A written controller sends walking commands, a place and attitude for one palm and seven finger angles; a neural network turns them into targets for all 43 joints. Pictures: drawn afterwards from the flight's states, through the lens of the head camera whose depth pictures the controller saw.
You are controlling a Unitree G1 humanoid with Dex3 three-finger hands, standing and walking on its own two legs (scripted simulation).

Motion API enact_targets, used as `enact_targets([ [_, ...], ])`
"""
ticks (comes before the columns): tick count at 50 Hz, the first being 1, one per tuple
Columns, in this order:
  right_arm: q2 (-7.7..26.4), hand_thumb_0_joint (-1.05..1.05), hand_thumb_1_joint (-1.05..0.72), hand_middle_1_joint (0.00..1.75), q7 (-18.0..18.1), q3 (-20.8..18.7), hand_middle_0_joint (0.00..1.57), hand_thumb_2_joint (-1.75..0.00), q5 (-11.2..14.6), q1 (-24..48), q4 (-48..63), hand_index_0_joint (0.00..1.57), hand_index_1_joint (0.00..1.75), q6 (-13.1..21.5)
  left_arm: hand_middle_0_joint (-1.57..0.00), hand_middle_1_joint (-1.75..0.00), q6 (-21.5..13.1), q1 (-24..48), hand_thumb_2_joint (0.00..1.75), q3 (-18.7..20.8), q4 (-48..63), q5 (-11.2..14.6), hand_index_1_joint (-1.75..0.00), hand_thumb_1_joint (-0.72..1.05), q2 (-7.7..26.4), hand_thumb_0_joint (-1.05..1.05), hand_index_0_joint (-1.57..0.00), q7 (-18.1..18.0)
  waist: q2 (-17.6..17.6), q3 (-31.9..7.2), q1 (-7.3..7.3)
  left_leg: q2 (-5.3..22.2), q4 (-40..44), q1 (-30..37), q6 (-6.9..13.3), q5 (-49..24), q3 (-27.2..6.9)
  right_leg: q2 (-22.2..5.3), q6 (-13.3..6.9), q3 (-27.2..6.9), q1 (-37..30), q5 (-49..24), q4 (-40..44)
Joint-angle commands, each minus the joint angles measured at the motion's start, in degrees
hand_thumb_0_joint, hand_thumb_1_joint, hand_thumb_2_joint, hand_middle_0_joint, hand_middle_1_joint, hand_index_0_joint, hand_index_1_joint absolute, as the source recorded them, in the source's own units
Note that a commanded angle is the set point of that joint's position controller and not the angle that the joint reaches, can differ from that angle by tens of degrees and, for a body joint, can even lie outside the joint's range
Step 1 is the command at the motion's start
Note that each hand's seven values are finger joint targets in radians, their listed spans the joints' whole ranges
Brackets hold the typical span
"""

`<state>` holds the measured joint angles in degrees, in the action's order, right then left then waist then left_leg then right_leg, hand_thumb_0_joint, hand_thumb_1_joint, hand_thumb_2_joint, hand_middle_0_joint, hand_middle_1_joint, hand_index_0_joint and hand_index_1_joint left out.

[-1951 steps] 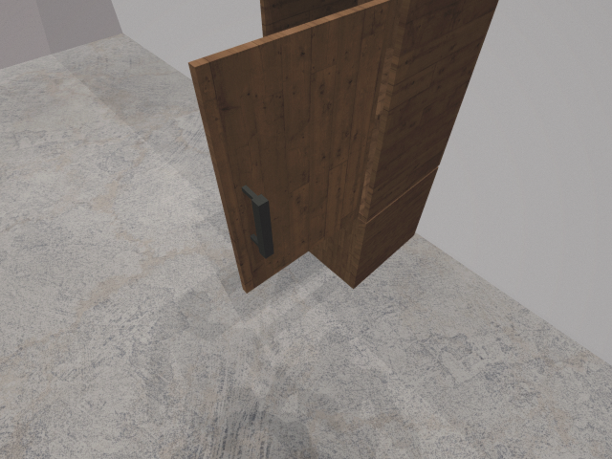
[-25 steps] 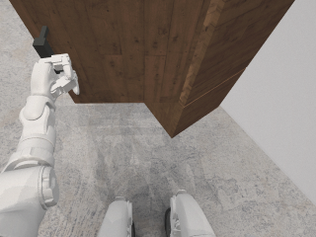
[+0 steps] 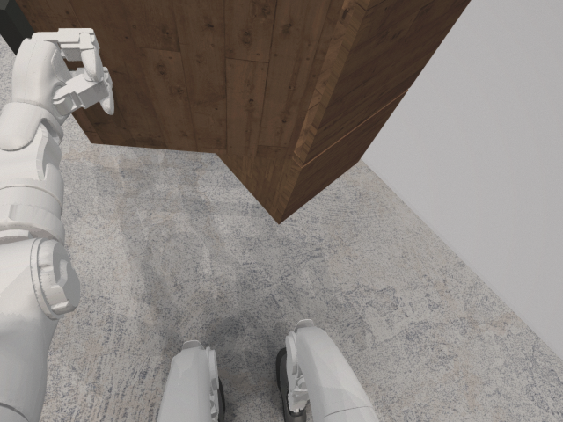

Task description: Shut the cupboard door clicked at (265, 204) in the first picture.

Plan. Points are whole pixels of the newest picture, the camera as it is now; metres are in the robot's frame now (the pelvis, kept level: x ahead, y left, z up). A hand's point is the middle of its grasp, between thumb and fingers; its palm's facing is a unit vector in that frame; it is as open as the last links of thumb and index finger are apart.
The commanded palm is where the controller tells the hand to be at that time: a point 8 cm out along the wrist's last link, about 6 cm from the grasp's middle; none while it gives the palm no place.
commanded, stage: push the door shut along its arc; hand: left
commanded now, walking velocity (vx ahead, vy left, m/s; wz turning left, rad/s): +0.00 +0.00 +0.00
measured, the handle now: (41, 48) +0.61 +0.24 +0.06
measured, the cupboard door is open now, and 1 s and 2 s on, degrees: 48 39 39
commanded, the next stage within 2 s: pull the fist back off the door in 0.58 s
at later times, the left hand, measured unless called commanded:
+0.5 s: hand (125, 52) +0.59 +0.14 +0.07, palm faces -0.27 -0.96 -0.03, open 3.1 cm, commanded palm +0.61 +0.16 +0.06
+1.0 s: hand (148, 48) +0.61 +0.12 +0.06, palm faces +0.10 -0.99 -0.01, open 3.1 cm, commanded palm +0.58 +0.15 +0.06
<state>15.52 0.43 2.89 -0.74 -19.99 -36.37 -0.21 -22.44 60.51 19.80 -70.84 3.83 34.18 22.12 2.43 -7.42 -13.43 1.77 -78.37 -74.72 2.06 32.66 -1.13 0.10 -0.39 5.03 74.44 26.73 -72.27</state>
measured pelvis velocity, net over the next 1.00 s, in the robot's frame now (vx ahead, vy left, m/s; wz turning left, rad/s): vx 0.01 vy -0.01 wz -0.02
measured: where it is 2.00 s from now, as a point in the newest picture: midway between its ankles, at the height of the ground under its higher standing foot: (254, 416)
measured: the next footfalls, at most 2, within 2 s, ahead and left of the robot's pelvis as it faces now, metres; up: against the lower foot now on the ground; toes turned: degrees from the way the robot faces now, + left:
none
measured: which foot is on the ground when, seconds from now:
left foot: down 0.00-1.00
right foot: down 0.00-1.00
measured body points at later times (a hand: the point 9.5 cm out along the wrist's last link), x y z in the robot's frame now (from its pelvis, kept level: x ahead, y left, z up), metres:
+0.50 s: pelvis +0.01 +0.00 -0.01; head +0.21 +0.03 +0.39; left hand +0.60 +0.20 +0.07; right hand -0.03 -0.26 -0.10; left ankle +0.03 +0.10 -0.60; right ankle +0.06 -0.12 -0.60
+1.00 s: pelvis +0.01 -0.01 +0.00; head +0.21 +0.02 +0.40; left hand +0.60 +0.17 +0.06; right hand -0.04 -0.24 -0.10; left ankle +0.03 +0.10 -0.60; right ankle +0.06 -0.12 -0.60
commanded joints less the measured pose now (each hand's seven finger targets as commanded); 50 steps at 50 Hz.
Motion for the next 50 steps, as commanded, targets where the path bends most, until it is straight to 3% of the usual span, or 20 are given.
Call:
enact_targets([
  [1, 12.1, 0.0, -0.9, 0.3, 0.8, -3.9, 0.2, -0.9, 0.0, -11.6, 1.9, 0.2, 0.3, 0.8, -1.3, -1.5, -2.6, 30.2, 0.9, 0.3, 11.1, 0.4, -1.5, 0.9, 11.4, 0.0, -1.3, 0.6, 11.2, -31.9, -3.01, 0.2, 9.2, 27.0, -0.5, -21.7, -6.4, 2.0, -1.8, -2.1, -9.6, -10.0, 7.0],
  [5, 12.1, 0.0, -0.9, 0.3, 0.6, -3.7, 0.2, -0.9, -0.4, -12.5, 2.2, 0.2, 0.3, 0.7, -1.3, -1.5, -1.8, 31.5, 0.9, 2.6, 12.0, -0.1, -1.5, 0.9, 14.5, 0.0, -1.3, 0.7, 13.4, -34.6, -2.44, 0.4, 8.5, 28.4, -0.8, -26.0, -6.6, 2.0, -1.8, -1.9, -9.9, -12.2, 6.1],
  [8, 12.0, 0.0, -0.9, 0.3, 0.3, -3.7, 0.2, -0.9, -0.4, -13.0, 2.3, 0.2, 0.3, 0.3, -1.3, -1.5, -0.8, 30.1, 0.9, 2.2, 10.8, -0.8, -1.5, 0.9, 14.2, 0.0, -1.3, 1.1, 12.4, -34.2, -2.34, 0.5, 8.3, 28.2, -0.9, -26.9, -6.7, 2.3, -1.8, -1.8, -10.2, -12.7, 6.2],
  [12, 12.1, 0.0, -0.9, 0.3, 0.7, -3.2, 0.2, -0.9, -0.3, -13.5, 2.3, 0.2, 0.3, 0.2, -1.3, -1.5, 1.0, 33.7, 0.9, 2.1, 8.0, -1.6, -1.5, 0.9, 15.9, 0.0, -1.3, 1.2, 9.7, -30.6, -4.54, 0.4, 7.3, 22.9, 0.0, -23.3, -5.7, 2.5, -1.4, -2.1, -10.2, -12.0, 6.4],
  [15, 12.1, 0.0, -0.9, 0.3, 0.8, -3.2, 0.2, -0.9, -0.5, -14.0, 2.1, 0.2, 0.3, 0.6, -1.3, -1.5, 0.7, 36.3, 0.9, 2.3, 10.0, -1.9, -1.5, 0.9, 17.1, 0.0, -1.3, 1.5, 13.0, -34.2, -4.39, 0.4, 6.6, 24.8, -0.2, -25.1, -6.0, 2.5, -1.7, -2.0, -9.9, -12.9, 5.6],
  [17, 12.2, 0.0, -0.9, 0.3, 1.0, -3.3, 0.2, -0.9, -0.6, -14.3, 1.7, 0.2, 0.3, 0.7, -1.3, -1.5, 1.0, 38.0, 0.9, 1.8, 9.7, -1.9, -1.5, 0.9, 17.1, 0.0, -1.3, 2.0, 12.8, -33.8, -5.35, 0.6, 6.0, 25.3, -0.1, -25.9, -6.2, 2.5, -1.6, -1.8, -8.7, -13.3, 5.5],
  [20, 12.2, 0.0, -0.9, 0.3, 1.0, -3.4, 0.2, -0.9, -0.7, -14.8, 0.9, 0.2, 0.3, 1.1, -1.3, -1.5, 1.8, 40.1, 0.9, -0.7, 9.8, -1.9, -1.5, 0.9, 14.5, 0.0, -1.3, 3.1, 15.3, -35.2, -5.94, 0.6, 5.5, 27.8, -0.4, -27.8, -6.8, 2.6, -1.7, -1.6, -6.6, -13.8, 5.2],
  [21, 12.4, 0.0, -0.9, 0.3, 1.2, -3.3, 0.2, -0.9, -0.8, -15.2, 0.6, 0.2, 0.3, 1.0, -1.3, -1.5, 2.4, 40.6, 0.9, 0.9, 9.4, -1.9, -1.5, 0.9, 16.8, 0.0, -1.3, 3.2, 14.4, -35.0, -6.0, 0.7, 5.3, 27.1, -0.3, -27.4, -6.8, 2.7, -1.7, -1.4, -7.3, -13.8, 5.2],
  [29, 12.3, 0.0, -0.9, 0.3, 1.7, -3.1, 0.2, -0.9, -1.0, -15.9, -0.7, 0.2, 0.3, 2.4, -1.3, -1.5, 4.7, 46.9, 0.9, -3.3, 10.1, -2.4, -1.5, 0.9, 13.8, 0.0, -1.3, 4.7, 18.4, -35.9, -7.97, 0.8, 4.2, 29.2, -0.2, -28.2, -7.5, 2.9, -2.1, -0.8, -3.3, -13.5, 4.6],
  [34, 12.4, 0.0, -0.9, 0.3, 2.1, -2.4, 0.2, -0.9, -1.3, -16.1, -1.4, 0.2, 0.3, 3.2, -1.3, -1.5, 6.3, 50.4, 0.9, -3.9, 6.8, -3.0, -1.5, 0.9, 14.5, 0.0, -1.3, 5.0, 17.5, -33.3, -9.82, 0.5, 3.1, 24.6, 0.4, -25.1, -6.7, 3.1, -2.1, -0.8, -3.2, -12.8, 4.5],
  [35, 11.6, 0.0, -0.9, 0.3, 1.4, -1.3, 0.2, -0.9, -2.6, -19.4, 1.2, 0.2, 0.3, 3.2, -1.3, -1.5, 7.1, 48.8, 0.9, 9.0, 7.6, 0.9, -1.5, 0.9, 18.1, 0.0, -1.3, -5.9, 18.4, -34.8, -5.95, 1.2, 4.4, 22.4, 0.0, -25.4, -7.3, 2.7, -1.8, -1.0, -5.8, -13.5, 4.8],
  [36, 11.3, 0.0, -0.9, 0.3, 0.2, -1.5, 0.2, -0.9, -2.9, -18.5, 1.5, 0.2, 0.3, 3.1, -1.3, -1.5, 7.4, 45.4, 0.9, 5.9, 7.1, -0.5, -1.5, 0.9, 14.7, 0.0, -1.3, -10.7, 19.0, -36.3, -5.55, 1.4, 5.2, 23.3, -0.7, -25.7, -7.5, 2.5, -1.7, -0.9, -6.0, -12.9, 4.5],
  [38, 10.5, 0.0, -0.9, 0.3, -1.8, -2.5, 0.2, -0.9, -4.1, -19.3, 1.8, 0.2, 0.3, 2.7, -1.3, -1.5, 6.4, 42.7, 0.9, 6.0, 9.2, -1.2, -1.5, 0.9, 8.7, 0.0, -1.3, -19.3, 16.5, -35.7, -5.3, 1.5, 6.1, 24.2, -1.1, -26.6, -7.3, 2.5, -1.1, -0.8, -7.0, -13.5, 5.4],
  [39, 10.3, 0.0, -0.9, 0.3, -2.8, -2.7, 0.2, -0.9, -4.9, -19.7, 1.7, 0.2, 0.3, 2.6, -1.3, -1.5, 4.5, 42.1, 0.9, 6.9, 10.0, -3.2, -1.5, 0.9, 8.5, 0.0, -1.3, -23.9, 17.0, -36.0, -4.78, 1.5, 6.2, 25.1, -1.4, -27.5, -7.7, 2.5, -1.1, -0.6, -6.4, -13.5, 4.9],
  [40, 10.3, 0.0, -0.9, 0.3, -3.8, -3.0, 0.2, -0.9, -5.4, -19.5, 1.6, 0.2, 0.3, 2.3, -1.3, -1.5, 2.9, 41.6, 0.9, 4.6, 10.9, -6.7, -1.5, 0.9, 7.6, 0.0, -1.3, -27.4, 18.2, -36.5, -5.0, 1.6, 6.1, 25.9, -1.6, -27.7, -7.4, 2.3, -1.0, -0.6, -5.7, -13.0, 4.9],
  [42, 10.3, 0.0, -0.9, 0.3, -5.3, -4.0, 0.2, -0.9, -5.7, -19.9, 1.0, 0.2, 0.3, 1.2, -1.3, -1.5, 0.1, 42.3, 0.9, 0.2, 13.8, -11.7, -1.5, 0.9, 5.9, 0.0, -1.3, -29.5, 20.0, -38.5, -5.62, 1.6, 6.5, 29.2, -1.9, -29.1, -7.1, 2.1, -1.2, -1.0, -6.8, -13.9, 5.4],
  [43, 10.4, 0.0, -0.9, 0.3, -5.6, -4.4, 0.2, -0.9, -5.4, -19.9, 0.8, 0.2, 0.3, 0.6, -1.3, -1.5, -0.6, 41.6, 0.9, -0.6, 13.5, -12.1, -1.5, 0.9, 5.2, 0.0, -1.3, -29.1, 19.0, -39.2, -5.7, 1.5, 7.3, 30.3, -2.0, -29.0, -7.3, 2.3, -1.3, -1.0, -8.0, -14.2, 6.1],
  [47, 10.5, 0.0, -0.9, 0.3, -5.1, -4.7, 0.2, -0.9, -4.3, -19.1, 0.8, 0.2, 0.3, -0.3, -1.3, -1.5, -1.7, 41.0, 0.9, 2.2, 14.2, -7.5, -1.5, 0.9, 6.4, 0.0, -1.3, -25.2, 15.8, -41.3, -4.88, 0.4, 8.9, 28.4, -1.4, -26.5, -6.0, 2.5, -1.0, -1.9, -15.6, -16.3, 8.1],
  [49, 10.4, 0.0, -0.9, 0.3, -4.6, -4.1, 0.2, -0.9, -4.2, -19.1, 0.9, 0.2, 0.3, -0.5, -1.3, -1.5, -2.1, 37.4, 0.9, 6.8, 11.6, -6.8, -1.5, 0.9, 11.2, 0.0, -1.3, -25.2, 13.0, -38.4, -3.41, 0.1, 9.6, 23.8, -0.8, -24.1, -4.7, 2.5, -1.0, -2.7, -19.5, -16.6, 8.7],
  [50, 9.9, 0.0, -0.9, 0.3, -4.6, -3.9, 0.2, -0.9, -4.1, -18.5, 1.3, 0.2, 0.3, -0.6, -1.3, -1.5, -2.6, 35.7, 0.9, 6.0, 10.9, -7.1, -1.5, 0.9, 10.1, 0.0, -1.3, -25.5, 13.0, -36.4, -3.29, 0.0, 10.1, 22.5, -0.8, -23.7, -4.3, 2.4, -0.9, -2.7, -19.6, -16.5, 8.9],
])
